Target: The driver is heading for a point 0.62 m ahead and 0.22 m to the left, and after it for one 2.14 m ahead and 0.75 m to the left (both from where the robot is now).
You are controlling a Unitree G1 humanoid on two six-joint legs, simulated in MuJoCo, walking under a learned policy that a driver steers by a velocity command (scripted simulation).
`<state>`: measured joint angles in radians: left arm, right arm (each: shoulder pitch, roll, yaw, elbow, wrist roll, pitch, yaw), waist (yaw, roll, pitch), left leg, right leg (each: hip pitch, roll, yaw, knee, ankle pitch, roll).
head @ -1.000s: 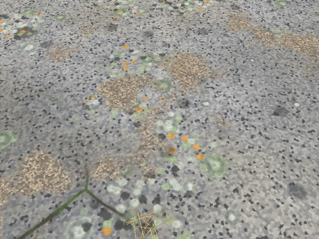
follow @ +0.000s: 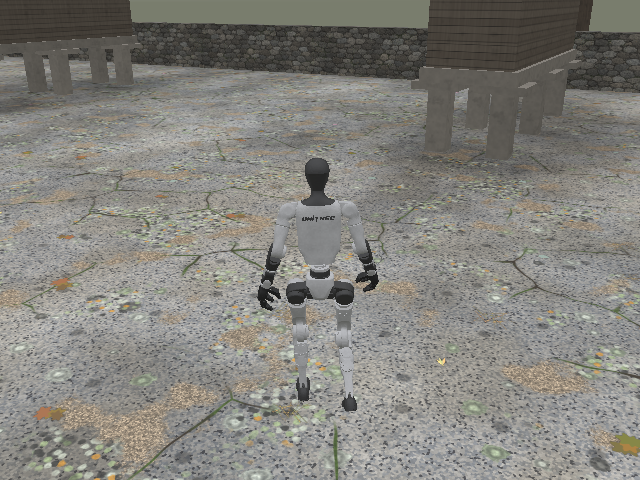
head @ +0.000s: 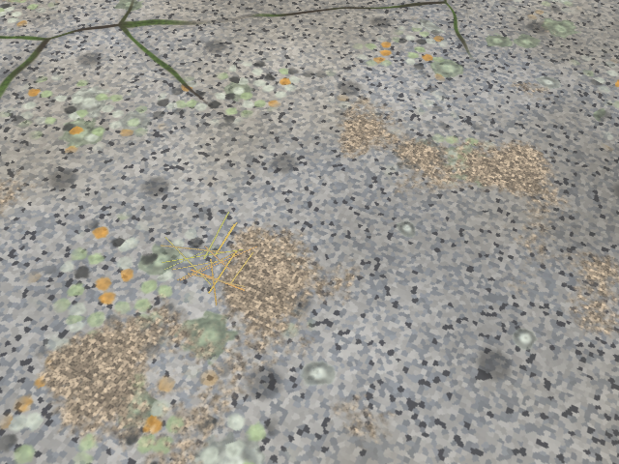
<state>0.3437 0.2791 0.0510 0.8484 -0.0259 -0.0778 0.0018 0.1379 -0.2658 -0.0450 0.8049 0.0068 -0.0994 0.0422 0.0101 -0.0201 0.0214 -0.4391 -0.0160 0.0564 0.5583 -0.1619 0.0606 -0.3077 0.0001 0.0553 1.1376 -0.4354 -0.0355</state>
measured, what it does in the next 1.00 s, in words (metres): walks ahead, turning left: right foot, then left foot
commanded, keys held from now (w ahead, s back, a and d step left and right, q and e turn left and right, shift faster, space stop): w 0.28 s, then w+q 0.66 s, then q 0.06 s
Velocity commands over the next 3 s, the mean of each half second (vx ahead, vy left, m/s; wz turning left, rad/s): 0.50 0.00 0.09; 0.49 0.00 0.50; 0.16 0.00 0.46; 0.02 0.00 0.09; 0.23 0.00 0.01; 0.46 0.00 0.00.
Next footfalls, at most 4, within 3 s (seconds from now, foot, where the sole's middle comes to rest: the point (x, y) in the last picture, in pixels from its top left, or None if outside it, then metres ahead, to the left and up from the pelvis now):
0.46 right None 0.43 -0.14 -0.76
0.98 left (221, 382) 0.64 0.21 -0.76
1.48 right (298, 307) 0.84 0.05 -0.76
2.78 left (139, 255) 0.98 0.46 -0.76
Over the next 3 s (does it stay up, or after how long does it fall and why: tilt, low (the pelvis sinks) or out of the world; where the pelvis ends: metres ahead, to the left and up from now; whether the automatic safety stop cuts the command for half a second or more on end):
stays up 0.98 0.36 0.02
